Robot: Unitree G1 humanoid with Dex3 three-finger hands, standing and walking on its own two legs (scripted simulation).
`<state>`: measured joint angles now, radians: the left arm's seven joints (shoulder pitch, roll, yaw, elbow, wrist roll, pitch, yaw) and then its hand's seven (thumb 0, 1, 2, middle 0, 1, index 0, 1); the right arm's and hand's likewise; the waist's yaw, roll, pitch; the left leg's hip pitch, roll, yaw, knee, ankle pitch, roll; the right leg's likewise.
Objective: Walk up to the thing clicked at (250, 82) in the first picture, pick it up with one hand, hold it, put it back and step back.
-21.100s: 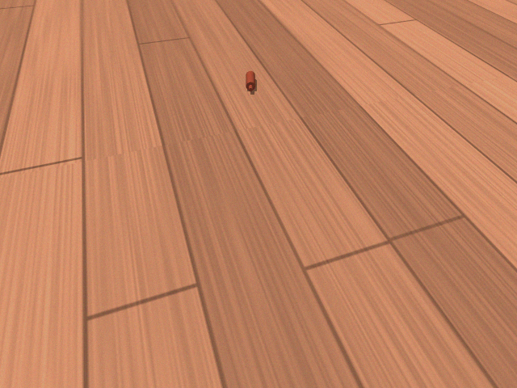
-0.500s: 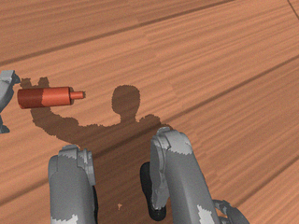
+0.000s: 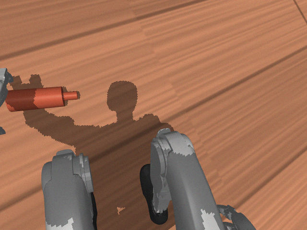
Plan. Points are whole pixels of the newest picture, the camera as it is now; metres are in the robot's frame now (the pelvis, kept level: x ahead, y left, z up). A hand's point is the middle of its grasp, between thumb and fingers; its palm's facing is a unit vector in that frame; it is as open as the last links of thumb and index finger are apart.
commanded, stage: rise first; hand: left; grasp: from above
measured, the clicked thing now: (45, 98) +0.50 +0.21 -0.31
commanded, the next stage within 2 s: approach in 1.52 s
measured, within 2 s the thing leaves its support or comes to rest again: neither
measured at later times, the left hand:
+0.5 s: hand (2, 105) +0.46 +0.28 -0.19, palm faces -0.47 -0.03 -0.88, open 14.1 cm
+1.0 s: hand (6, 104) +0.46 +0.27 -0.20, palm faces -0.46 -0.03 -0.89, open 14.2 cm
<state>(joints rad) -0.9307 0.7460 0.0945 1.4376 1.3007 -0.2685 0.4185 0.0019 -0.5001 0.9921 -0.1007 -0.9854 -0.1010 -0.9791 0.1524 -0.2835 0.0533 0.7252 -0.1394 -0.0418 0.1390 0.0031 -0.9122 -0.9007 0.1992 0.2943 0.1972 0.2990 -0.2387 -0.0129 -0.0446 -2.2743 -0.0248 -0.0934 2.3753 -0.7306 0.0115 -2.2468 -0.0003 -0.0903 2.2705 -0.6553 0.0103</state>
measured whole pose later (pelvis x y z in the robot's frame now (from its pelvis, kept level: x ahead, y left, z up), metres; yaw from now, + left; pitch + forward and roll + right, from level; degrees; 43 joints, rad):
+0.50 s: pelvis +0.00 +0.00 -0.01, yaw -1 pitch +35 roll -8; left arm -0.98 0.76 0.08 1.49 1.31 -0.25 0.43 0.00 -0.54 1.03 -0.09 -0.99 -0.08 -1.00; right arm 0.17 -0.29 0.09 0.72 -0.14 -0.06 0.14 0.00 -0.91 -0.90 0.20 0.29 0.20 0.30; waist -0.27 -0.02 -0.03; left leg -2.30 -0.02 -0.10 2.40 -0.71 0.01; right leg -2.27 0.00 -0.10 2.29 -0.63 0.01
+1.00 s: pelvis -0.01 +0.00 -0.01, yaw -1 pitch +34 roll -8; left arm -0.98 0.77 0.07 1.49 1.30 -0.24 0.43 0.00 -0.54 1.04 -0.10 -0.98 -0.08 -0.99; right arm 0.19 -0.29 0.10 0.72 -0.14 -0.07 0.15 0.00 -0.91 -0.90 0.20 0.29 0.20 0.30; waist -0.29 -0.02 -0.02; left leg -2.31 -0.02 -0.11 2.42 -0.71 0.01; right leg -2.28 0.01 -0.10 2.30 -0.62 0.01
